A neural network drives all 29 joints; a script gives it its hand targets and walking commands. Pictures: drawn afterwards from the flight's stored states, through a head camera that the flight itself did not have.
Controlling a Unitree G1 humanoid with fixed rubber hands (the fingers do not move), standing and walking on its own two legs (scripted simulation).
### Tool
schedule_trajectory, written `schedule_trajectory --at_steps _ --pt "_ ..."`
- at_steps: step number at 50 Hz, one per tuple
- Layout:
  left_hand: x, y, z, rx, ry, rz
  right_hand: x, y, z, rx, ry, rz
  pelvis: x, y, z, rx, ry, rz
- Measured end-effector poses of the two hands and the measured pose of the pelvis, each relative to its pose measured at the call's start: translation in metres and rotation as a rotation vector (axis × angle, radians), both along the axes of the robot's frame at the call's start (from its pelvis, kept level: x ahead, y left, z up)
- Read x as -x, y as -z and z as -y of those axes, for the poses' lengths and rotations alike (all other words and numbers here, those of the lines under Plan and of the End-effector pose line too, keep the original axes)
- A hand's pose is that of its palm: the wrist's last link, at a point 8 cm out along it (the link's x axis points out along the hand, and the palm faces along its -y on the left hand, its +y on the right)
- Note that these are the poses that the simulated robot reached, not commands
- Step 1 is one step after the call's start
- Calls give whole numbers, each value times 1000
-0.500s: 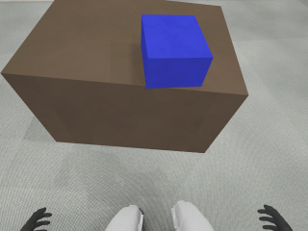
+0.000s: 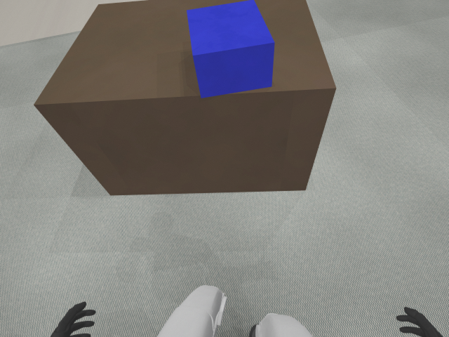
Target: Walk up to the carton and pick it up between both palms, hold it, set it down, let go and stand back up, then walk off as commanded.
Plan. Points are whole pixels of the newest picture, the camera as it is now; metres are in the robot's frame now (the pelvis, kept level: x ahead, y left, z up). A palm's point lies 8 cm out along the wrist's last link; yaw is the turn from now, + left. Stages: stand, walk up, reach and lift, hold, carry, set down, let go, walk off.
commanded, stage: walk off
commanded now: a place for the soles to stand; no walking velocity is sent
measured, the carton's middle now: (228, 47) +0.96 +0.08 -0.04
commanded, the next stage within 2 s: stand in 1.46 s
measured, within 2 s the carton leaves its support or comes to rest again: neither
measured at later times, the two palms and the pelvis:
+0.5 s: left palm out of the picture -0.10 +0.27 -0.10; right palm out of the picture +0.02 -0.34 -0.08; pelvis -0.10 -0.05 +0.00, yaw +6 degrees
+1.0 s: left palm out of the picture +0.05 +0.31 -0.08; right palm out of the picture +0.02 -0.32 -0.09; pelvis -0.07 +0.00 +0.00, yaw +1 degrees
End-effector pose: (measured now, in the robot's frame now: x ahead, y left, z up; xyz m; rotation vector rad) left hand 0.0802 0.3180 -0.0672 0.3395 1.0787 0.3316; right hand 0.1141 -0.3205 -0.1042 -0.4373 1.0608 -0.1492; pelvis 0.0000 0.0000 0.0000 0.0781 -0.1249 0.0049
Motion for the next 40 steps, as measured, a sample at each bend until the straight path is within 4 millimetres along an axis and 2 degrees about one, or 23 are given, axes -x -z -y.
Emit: schedule_trajectory --at_steps 4,7,11,15,18,21,24,26,32,35,40 --pt "-16 -8 13 5 20 98 37 4 16 17 -6 -58 25 1 9 -2 -20 -11" --pt "-10 -5 20 28 14 136 68 2 25 37 -9 -110 43 1 16 8 -47 -16" --pt "24 16 26 71 -27 143 111 -3 34 79 -26 -182 67 8 25 39 -102 -24" --pt "79 40 37 116 -49 62 145 -13 38 106 -23 -198 90 8 31 56 -101 -10" --pt "123 41 45 147 -82 -10 145 -20 35 106 -53 -179 97 1 34 80 -116 -10" --pt "165 41 47 141 -102 -106 121 -25 28 89 -74 -104 99 -3 39 91 -108 -51" --pt "185 38 49 115 -110 -159 101 -27 21 57 -99 -27 99 -4 45 94 -98 -65" --pt "182 34 52 89 -103 -148 96 -25 21 29 -100 -5 97 -4 50 90 -89 -68" --pt "148 20 54 -6 -84 -24 88 0 33 -25 -101 -17 89 7 62 76 -88 -52" --pt "138 7 48 -45 -64 -10 81 1 33 -49 -97 0 86 4 59 61 -72 -57" --pt "111 -6 33 -65 -6 -3 85 3 32 -59 -50 5 79 1 45 34 -29 -63"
